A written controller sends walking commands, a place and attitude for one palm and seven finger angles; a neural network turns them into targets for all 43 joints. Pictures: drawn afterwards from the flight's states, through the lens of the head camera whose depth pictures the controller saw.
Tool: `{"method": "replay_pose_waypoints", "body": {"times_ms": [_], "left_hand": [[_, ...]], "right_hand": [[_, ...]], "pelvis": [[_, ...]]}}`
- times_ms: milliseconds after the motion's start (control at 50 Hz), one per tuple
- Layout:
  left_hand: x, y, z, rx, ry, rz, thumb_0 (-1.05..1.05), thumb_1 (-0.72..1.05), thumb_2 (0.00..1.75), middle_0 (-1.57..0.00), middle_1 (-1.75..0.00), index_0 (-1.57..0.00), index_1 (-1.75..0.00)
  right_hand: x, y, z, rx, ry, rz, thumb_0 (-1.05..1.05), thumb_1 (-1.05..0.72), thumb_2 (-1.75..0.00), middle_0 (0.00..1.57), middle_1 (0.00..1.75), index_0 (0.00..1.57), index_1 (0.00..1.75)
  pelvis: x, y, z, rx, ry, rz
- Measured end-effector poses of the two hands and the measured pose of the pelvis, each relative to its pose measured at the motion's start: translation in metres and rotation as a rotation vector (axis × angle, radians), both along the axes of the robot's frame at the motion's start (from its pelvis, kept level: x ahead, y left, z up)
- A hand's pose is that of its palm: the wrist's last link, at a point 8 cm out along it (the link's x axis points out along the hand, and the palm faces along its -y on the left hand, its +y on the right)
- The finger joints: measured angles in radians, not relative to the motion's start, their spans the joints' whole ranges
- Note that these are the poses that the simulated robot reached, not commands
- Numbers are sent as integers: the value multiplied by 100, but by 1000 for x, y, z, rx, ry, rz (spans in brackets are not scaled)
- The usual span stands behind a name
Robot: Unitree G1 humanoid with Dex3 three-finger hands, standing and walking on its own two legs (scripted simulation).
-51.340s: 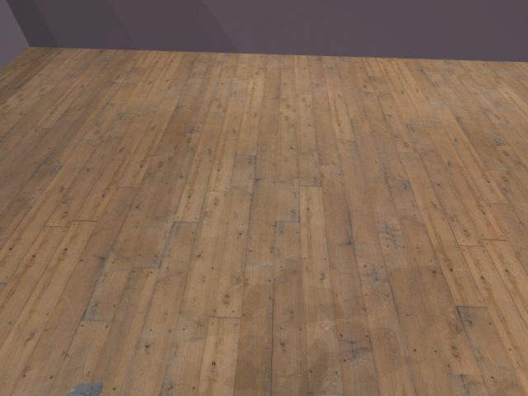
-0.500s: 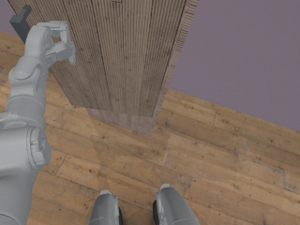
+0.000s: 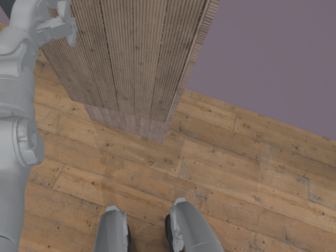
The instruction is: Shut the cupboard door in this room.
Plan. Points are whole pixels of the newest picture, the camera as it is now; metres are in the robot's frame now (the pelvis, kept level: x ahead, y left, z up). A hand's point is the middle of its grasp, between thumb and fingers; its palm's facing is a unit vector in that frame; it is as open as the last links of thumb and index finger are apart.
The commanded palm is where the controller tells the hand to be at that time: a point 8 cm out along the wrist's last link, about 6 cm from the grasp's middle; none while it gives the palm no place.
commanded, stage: push the door shut along its arc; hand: left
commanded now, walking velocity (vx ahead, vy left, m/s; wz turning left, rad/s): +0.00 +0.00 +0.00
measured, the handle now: (24, 12) +0.61 +0.22 +0.10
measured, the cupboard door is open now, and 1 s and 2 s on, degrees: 6 0 0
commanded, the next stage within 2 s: pull the fist back off the door in 0.20 s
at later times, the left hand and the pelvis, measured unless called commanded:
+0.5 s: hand (79, 15) +0.60 +0.12 +0.11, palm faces +0.11 -0.99 +0.06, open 2.7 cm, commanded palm +0.59 +0.11 +0.10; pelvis -0.01 +0.00 -0.02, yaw +0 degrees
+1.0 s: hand (97, 33) +0.56 +0.08 +0.10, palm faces +0.09 -1.00 -0.02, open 3.1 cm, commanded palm +0.51 +0.12 +0.10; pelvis +0.02 -0.01 +0.03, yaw +0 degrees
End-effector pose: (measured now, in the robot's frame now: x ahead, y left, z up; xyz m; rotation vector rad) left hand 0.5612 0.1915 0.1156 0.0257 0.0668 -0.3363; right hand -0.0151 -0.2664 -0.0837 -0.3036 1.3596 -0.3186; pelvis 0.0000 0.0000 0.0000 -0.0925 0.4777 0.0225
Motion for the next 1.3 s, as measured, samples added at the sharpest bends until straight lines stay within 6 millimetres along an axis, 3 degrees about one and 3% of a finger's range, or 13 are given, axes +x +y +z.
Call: {"method": "replay_pose_waypoints", "body": {"times_ms": [340,460,540,680,820,960,1180,1300], "left_hand": [[24,-21,1,-6,-1,-18,5,100,103,-130,-150,-129,-150],[14,-21,-10,-100,16,352,-2,73,99,-130,-150,-131,-150],[8,-27,-8,-9,-35,489,-3,71,98,-130,-150,-130,-150],[5,-41,-4,21,-25,432,1,90,100,-130,-150,-130,-150],[-2,-51,-5,-7,-36,403,2,92,94,-130,-150,-130,-150],[-20,-56,-15,-11,-43,421,2,90,91,-130,-150,-130,-150],[-61,-56,-11,1,-79,420,2,90,90,-130,-150,-130,-150],[-68,-57,-8,6,-85,416,2,90,90,-130,-150,-130,-150]], "right_hand": [[-26,14,-11,1,42,-20,0,-90,-90,21,30,21,30],[-36,29,-15,89,85,51,0,-90,-90,21,30,20,30],[-41,34,-15,129,86,50,0,-90,-90,21,30,21,30],[-58,34,-6,147,105,-10,0,-90,-90,21,30,21,30],[-59,26,6,155,128,-31,0,-90,-90,21,30,20,30],[-29,15,11,164,97,-33,0,-90,-90,20,30,20,30],[64,-1,12,175,-67,46,0,-90,-90,20,30,20,30],[103,-8,12,157,-150,95,0,-90,-90,20,30,20,30]], "pelvis": [[-7,4,-15,-14,49,-2],[-11,3,-16,-13,54,9],[-15,1,-16,-10,53,17],[-17,-2,-7,-1,34,14],[-5,-4,7,19,10,-7],[12,-6,22,41,-25,-23],[36,-15,39,65,-91,-12],[36,-19,39,72,-109,2]]}}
